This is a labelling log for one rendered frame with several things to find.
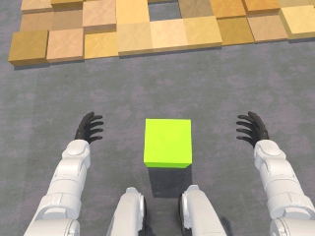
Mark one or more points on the robot right hand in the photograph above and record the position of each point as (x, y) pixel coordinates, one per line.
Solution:
(257, 128)

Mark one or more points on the robot left hand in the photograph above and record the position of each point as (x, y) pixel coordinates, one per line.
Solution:
(84, 131)

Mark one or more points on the right robot upper arm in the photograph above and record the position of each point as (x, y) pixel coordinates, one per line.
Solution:
(288, 226)

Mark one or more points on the left robot upper arm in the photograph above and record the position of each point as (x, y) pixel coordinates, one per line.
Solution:
(55, 227)

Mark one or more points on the robot left forearm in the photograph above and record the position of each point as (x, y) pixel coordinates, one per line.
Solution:
(63, 198)

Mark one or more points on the carton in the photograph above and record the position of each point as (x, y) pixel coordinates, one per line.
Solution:
(168, 143)

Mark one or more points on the robot thigh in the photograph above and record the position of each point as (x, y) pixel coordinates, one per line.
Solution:
(204, 220)
(125, 220)

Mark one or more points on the robot right forearm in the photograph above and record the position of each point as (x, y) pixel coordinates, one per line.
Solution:
(284, 193)

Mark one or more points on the robot left thigh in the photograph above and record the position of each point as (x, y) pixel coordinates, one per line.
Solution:
(125, 220)

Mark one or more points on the robot right thigh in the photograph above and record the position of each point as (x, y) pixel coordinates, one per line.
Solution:
(204, 220)

